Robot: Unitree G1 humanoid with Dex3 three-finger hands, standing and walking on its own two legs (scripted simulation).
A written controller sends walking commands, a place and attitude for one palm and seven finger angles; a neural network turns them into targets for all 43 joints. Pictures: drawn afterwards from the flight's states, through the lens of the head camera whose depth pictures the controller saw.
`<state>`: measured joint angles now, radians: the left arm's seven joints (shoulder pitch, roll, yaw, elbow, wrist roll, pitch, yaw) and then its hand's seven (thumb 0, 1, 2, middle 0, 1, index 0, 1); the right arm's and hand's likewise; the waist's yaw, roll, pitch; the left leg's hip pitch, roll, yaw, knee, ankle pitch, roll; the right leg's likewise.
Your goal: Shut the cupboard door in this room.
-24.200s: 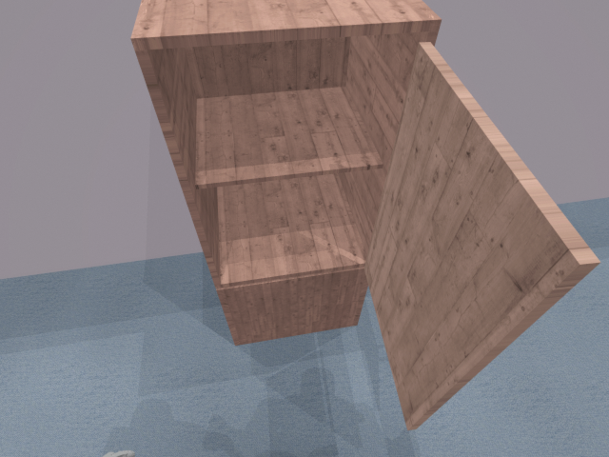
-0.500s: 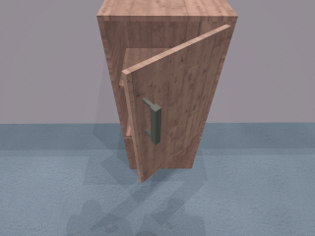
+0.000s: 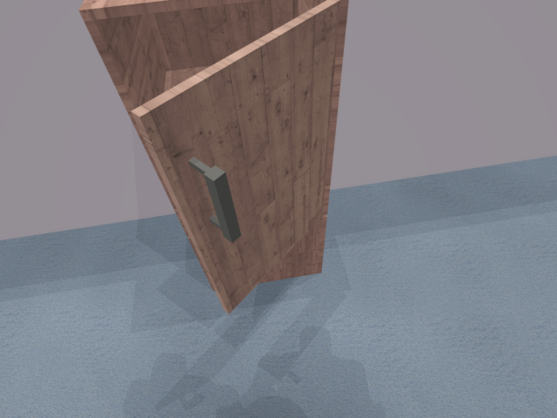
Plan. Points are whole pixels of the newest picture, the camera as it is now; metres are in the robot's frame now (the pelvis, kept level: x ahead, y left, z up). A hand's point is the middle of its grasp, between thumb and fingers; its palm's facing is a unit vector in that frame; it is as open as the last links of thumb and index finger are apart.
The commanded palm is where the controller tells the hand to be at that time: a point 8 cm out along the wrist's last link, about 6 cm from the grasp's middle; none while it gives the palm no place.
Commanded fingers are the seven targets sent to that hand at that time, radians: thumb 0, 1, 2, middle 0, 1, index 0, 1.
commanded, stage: walk to a spot facing it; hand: left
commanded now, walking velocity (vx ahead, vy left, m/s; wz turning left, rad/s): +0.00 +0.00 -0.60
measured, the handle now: (215, 201) +0.40 +0.13 +0.08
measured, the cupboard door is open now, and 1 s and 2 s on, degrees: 40 40 40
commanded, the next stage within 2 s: none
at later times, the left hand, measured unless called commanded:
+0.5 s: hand out of the picture +0.08 +0.19 -0.13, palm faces -0.15 -0.95 -0.29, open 7.4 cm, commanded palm none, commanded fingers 0.00 0.90 0.90 -0.20 -0.30 -0.20 -0.30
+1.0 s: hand (202, 363) +0.22 +0.16 -0.14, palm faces -0.54 -0.80 -0.26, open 7.4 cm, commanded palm none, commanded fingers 0.00 0.90 0.90 -0.20 -0.30 -0.20 -0.30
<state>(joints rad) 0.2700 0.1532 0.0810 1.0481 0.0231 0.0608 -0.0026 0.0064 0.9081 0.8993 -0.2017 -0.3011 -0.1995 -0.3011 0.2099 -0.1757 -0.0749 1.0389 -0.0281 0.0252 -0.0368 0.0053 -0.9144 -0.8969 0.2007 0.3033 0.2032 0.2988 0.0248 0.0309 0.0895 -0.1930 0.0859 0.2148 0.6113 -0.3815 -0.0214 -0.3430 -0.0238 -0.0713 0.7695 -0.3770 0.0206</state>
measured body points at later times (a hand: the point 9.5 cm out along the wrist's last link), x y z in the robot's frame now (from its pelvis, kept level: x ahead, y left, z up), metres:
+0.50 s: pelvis +0.01 -0.01 +0.02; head +0.05 -0.04 +0.47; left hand +0.09 +0.24 -0.11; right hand +0.12 -0.29 -0.12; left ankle +0.04 +0.17 -0.66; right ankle +0.00 -0.08 -0.72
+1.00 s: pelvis +0.00 +0.04 +0.02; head +0.04 +0.02 +0.46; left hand +0.25 +0.21 -0.12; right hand -0.10 -0.20 -0.12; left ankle +0.06 +0.15 -0.72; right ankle -0.08 -0.08 -0.67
